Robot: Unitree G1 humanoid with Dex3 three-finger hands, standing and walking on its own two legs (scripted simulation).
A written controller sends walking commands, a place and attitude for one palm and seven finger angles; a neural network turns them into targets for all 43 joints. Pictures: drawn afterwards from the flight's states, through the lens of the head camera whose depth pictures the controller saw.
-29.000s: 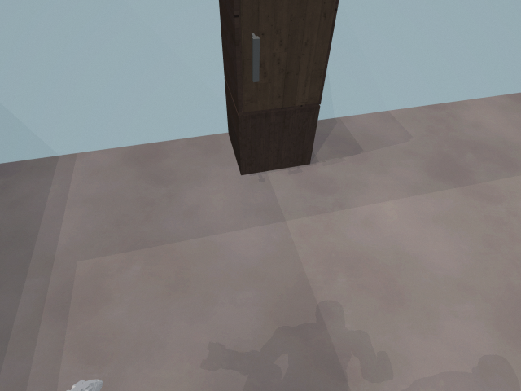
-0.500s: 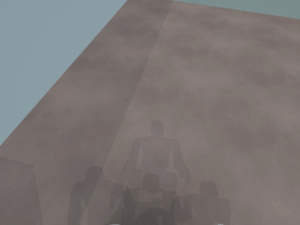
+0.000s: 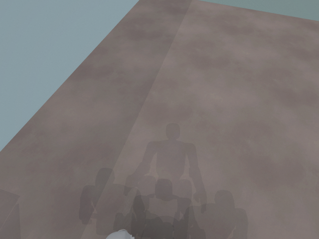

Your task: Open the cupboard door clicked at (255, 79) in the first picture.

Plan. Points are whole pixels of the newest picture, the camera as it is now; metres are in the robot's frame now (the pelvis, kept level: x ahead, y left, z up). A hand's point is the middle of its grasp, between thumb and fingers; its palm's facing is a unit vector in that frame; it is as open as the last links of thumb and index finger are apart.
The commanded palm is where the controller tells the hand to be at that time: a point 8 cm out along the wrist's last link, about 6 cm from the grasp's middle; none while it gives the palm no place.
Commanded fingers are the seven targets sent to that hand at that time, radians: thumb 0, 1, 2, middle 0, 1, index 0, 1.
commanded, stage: turn to face it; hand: left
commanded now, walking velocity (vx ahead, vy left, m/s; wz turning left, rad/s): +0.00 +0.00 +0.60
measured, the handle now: out of the picture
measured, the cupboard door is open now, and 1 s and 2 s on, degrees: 42 42 42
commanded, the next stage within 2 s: none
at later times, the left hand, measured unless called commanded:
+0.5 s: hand out of the picture +0.10 +0.17 -0.15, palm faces +0.29 -0.91 -0.30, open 7.4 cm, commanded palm none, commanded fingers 0.00 0.90 0.90 -0.20 -0.30 -0.20 -0.30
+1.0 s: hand out of the picture +0.04 +0.16 -0.16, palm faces +0.57 -0.77 -0.28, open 7.4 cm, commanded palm none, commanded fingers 0.00 0.90 0.90 -0.20 -0.30 -0.20 -0.30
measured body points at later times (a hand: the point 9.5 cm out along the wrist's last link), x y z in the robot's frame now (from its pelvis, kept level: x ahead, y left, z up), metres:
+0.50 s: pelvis +0.07 -0.06 -0.01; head +0.12 -0.06 +0.44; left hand +0.09 +0.22 -0.13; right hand +0.23 -0.29 -0.15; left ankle +0.04 +0.08 -0.68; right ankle +0.09 -0.17 -0.74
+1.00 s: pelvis +0.09 -0.07 -0.01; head +0.13 -0.04 +0.44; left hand +0.01 +0.20 -0.14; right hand +0.32 -0.23 -0.14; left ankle +0.04 +0.05 -0.74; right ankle +0.17 -0.19 -0.70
